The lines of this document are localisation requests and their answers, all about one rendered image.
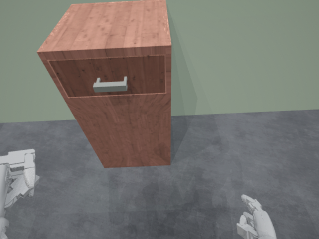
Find cabinet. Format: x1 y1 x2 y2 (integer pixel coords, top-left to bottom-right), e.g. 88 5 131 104
37 0 172 168

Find handle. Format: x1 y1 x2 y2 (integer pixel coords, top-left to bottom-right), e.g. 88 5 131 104
93 76 128 93

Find robot left hand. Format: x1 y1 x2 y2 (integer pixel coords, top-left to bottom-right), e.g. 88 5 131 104
0 149 40 218

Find drawer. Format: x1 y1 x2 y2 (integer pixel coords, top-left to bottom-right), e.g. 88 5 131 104
49 54 165 97

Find robot right hand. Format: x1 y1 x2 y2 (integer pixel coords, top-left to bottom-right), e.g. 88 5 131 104
236 194 277 239

